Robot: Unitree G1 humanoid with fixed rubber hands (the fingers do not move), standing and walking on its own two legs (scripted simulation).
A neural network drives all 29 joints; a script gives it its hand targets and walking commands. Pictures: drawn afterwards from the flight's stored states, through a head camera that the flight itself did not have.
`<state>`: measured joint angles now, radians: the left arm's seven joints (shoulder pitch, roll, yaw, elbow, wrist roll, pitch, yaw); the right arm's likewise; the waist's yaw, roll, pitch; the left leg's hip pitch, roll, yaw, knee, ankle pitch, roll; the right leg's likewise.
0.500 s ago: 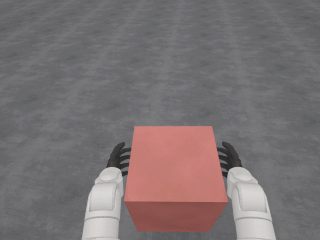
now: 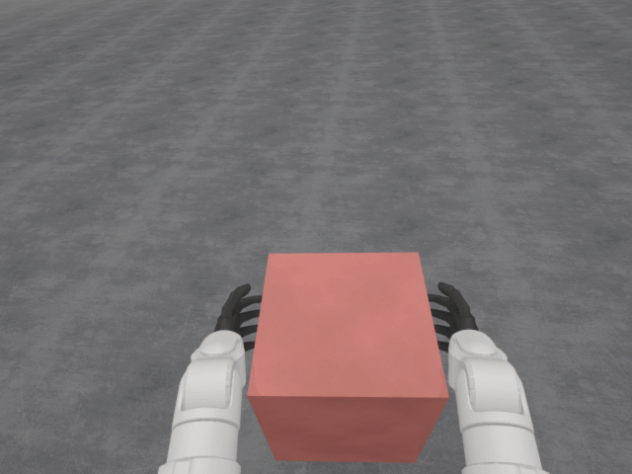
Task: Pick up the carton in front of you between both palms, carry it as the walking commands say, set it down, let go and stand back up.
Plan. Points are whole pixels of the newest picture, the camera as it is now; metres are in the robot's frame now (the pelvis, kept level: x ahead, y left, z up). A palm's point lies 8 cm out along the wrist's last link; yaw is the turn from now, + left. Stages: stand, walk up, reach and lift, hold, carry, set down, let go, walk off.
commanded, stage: set down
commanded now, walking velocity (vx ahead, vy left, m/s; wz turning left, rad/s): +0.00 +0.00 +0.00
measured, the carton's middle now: (343, 361) +0.30 +0.00 -0.04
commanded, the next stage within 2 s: none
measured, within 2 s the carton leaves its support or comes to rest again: neither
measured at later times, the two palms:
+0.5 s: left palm (233, 358) +0.32 +0.17 -0.07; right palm (422, 344) +0.34 -0.13 -0.07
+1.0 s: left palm (252, 367) +0.40 +0.18 -0.24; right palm (398, 359) +0.42 -0.11 -0.25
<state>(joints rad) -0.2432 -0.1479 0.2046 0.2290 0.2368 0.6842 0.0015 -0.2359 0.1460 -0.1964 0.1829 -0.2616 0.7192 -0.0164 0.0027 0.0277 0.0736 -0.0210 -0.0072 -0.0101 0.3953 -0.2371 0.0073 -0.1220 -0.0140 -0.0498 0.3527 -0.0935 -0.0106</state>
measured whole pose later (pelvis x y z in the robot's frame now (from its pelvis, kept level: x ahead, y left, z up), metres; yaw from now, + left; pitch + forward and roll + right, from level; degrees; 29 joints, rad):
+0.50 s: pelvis -0.06 -0.01 -0.05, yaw +4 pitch +6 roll +1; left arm -0.80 -0.14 0.64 0.69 0.49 0.37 -0.07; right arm -0.80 0.15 -0.61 0.67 -0.48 0.39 0.03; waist 0.01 0.01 0.20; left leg -0.65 -0.06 -0.07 0.87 -0.32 -0.01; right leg -0.72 0.05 0.05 0.79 -0.18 -0.02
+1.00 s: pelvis -0.01 +0.00 -0.17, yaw +5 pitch +42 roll +1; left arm -0.75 -0.10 0.46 0.61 0.22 0.23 0.02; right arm -0.75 0.08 -0.43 0.60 -0.25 0.25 -0.03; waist 0.01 0.03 -0.22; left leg -1.56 -0.10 -0.04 1.37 -0.55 0.00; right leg -1.65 0.04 0.06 1.32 -0.40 0.01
